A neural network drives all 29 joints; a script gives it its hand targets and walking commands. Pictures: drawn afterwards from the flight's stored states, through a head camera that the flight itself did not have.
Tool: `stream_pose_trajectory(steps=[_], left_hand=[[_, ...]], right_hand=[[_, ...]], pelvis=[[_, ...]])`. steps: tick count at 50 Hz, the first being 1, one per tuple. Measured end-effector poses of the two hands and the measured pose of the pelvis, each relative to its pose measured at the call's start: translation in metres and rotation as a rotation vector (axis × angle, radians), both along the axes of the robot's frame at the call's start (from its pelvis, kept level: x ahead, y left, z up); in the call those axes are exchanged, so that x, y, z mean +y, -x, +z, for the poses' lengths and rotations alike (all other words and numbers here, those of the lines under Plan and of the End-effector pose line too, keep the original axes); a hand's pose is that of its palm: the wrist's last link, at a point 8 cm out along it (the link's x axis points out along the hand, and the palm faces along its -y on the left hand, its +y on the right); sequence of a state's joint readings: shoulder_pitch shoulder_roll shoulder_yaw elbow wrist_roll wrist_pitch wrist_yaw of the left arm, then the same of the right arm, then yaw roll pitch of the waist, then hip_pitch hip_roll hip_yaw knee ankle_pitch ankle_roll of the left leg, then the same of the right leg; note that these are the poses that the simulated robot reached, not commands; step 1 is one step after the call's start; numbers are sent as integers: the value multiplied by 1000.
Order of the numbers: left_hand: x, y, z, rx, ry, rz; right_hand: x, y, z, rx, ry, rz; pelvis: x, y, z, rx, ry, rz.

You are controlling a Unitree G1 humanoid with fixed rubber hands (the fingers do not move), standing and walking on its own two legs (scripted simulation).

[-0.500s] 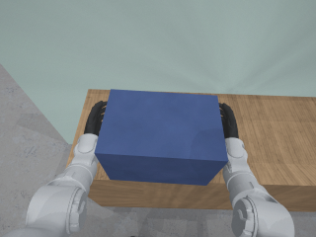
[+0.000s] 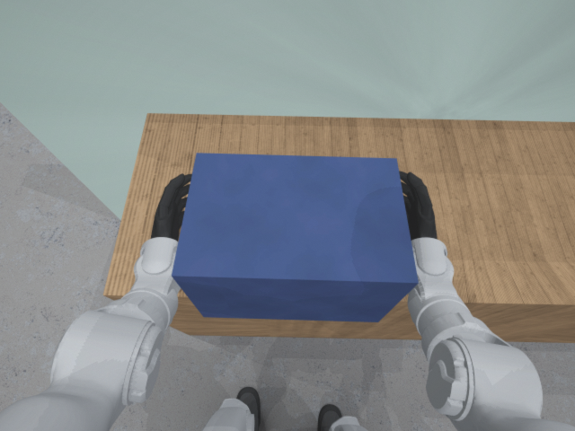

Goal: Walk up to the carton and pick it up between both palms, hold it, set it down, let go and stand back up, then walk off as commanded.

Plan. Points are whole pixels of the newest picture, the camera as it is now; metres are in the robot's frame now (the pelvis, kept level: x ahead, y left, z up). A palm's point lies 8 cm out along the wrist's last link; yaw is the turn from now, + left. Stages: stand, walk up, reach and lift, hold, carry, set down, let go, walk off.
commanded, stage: set down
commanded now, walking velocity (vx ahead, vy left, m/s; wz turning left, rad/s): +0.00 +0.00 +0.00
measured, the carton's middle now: (293, 243) +0.39 +0.01 -0.05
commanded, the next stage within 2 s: none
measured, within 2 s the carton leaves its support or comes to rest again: rests again in 0.50 s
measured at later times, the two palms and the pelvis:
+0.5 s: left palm (165, 215) +0.41 +0.20 -0.03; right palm (423, 219) +0.42 -0.18 -0.03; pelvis -0.02 +0.01 -0.02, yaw -2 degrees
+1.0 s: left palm (157, 193) +0.44 +0.21 +0.00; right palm (439, 193) +0.45 -0.19 +0.01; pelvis -0.02 +0.01 -0.02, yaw -2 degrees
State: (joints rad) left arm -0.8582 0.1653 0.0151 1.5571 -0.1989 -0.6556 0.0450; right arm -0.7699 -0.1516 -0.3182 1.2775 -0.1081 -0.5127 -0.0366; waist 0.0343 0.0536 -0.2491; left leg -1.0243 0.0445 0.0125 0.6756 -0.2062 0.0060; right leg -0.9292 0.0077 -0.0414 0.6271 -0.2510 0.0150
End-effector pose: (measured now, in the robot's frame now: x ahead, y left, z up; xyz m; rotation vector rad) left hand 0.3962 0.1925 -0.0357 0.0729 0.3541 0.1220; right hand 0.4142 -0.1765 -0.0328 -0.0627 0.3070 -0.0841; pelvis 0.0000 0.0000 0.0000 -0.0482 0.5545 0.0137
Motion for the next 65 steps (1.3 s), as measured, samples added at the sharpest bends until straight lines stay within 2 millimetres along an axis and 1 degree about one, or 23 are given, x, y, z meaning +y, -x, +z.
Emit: stream_pose_trajectory(steps=[7,15,21,24,27,32,35,37,39,43,46,49,52,54,61,65], left_hand=[[0,0,1,-10,2,3],[0,-6,4,-12,10,4],[1,-9,2,-7,15,-2],[3,-14,6,-17,13,-5],[12,-24,20,-66,19,36],[37,-43,50,-95,-7,92],[47,-51,63,-99,-24,96],[47,-54,67,-102,-22,86],[43,-55,66,-101,-11,67],[29,-53,53,-74,7,18],[20,-50,42,-58,23,3],[15,-43,36,-67,30,-15],[13,-33,28,-47,27,-17],[14,-29,26,-46,29,-2],[26,-18,30,-60,27,21],[35,-15,37,-67,33,47]], right_hand=[[0,0,1,-10,-10,-1],[-1,-6,6,-12,-9,0],[-1,-7,5,-6,-20,-2],[-3,-9,5,3,-20,12],[-11,-14,15,-30,-23,-16],[-33,-28,42,-40,-32,-70],[-43,-37,58,-41,-28,-68],[-43,-42,66,-46,-19,-44],[-39,-46,70,-50,-25,-20],[-25,-49,65,-40,-51,11],[-18,-47,56,-39,-48,14],[-15,-38,49,-58,-31,16],[-21,-26,38,-30,-28,-9],[-27,-20,35,-19,-30,-26],[-51,-2,39,-32,-17,-37],[-59,4,45,-41,-17,-34]], pelvis=[[1,7,-9,-1,0,-4],[3,14,-16,0,0,-9],[6,17,-19,0,4,-15],[8,17,-21,11,8,-22],[10,17,-24,21,11,-31],[15,18,-30,14,8,-45],[17,18,-32,7,0,-50],[17,18,-32,4,-4,-52],[17,17,-32,5,-5,-50],[15,17,-29,10,1,-34],[13,17,-27,22,11,-24],[11,17,-23,20,22,-18],[9,17,-21,16,27,-12],[8,18,-21,13,26,-11],[4,23,-23,-15,11,-17],[2,26,-25,-30,-3,-24]])
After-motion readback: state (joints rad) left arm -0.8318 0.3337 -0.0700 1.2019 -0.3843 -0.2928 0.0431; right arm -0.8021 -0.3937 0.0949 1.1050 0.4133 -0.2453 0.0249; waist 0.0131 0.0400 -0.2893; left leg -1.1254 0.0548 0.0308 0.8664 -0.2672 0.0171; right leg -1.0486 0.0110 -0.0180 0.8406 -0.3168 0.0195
